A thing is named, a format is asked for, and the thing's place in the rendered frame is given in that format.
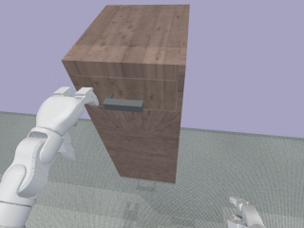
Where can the cabinet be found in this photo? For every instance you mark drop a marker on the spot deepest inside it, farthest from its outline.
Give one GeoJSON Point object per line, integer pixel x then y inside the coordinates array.
{"type": "Point", "coordinates": [136, 41]}

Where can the left robot hand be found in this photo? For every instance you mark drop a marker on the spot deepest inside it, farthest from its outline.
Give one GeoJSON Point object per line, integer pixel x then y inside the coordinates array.
{"type": "Point", "coordinates": [61, 111]}

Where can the robot left forearm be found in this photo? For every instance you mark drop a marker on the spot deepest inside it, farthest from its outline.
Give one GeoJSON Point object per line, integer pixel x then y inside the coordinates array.
{"type": "Point", "coordinates": [27, 176]}

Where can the drawer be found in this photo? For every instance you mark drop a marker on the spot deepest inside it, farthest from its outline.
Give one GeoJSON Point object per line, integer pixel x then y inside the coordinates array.
{"type": "Point", "coordinates": [159, 94]}

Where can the right robot hand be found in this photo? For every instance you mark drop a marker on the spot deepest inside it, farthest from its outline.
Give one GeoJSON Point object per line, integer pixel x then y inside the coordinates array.
{"type": "Point", "coordinates": [249, 213]}

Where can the handle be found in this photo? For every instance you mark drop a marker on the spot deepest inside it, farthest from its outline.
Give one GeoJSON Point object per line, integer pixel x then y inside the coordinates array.
{"type": "Point", "coordinates": [123, 104]}

